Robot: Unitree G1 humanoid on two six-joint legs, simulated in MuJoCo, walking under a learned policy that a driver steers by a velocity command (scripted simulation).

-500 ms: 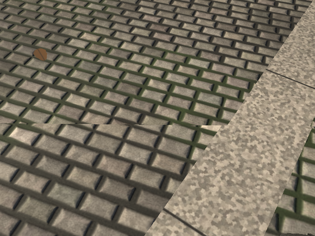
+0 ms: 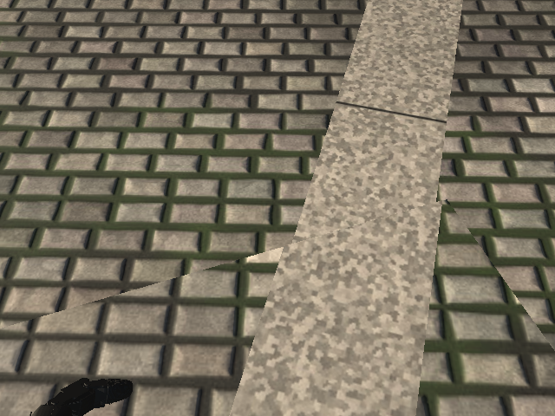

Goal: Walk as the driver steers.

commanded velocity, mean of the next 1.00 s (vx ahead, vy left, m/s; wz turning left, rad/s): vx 0.22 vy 0.00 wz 0.01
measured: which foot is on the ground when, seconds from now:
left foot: up 0.00-0.28, down 0.30-0.70, up 0.72-1.00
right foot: down 0.00-1.00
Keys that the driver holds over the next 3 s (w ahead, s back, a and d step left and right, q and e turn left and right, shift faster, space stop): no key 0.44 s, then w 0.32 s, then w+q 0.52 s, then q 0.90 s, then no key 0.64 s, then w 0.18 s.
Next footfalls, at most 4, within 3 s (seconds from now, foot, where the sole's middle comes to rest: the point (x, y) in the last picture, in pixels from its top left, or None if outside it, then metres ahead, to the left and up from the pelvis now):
0.30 left None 0.14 0.15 -0.76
1.08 left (220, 361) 0.55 0.15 -0.76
1.46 right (280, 271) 0.78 -0.01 -0.76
1.82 left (205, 317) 0.66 0.19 -0.76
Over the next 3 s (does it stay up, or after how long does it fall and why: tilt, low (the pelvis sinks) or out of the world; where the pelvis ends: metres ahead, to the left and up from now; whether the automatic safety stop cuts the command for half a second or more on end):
stays up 0.72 0.08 0.01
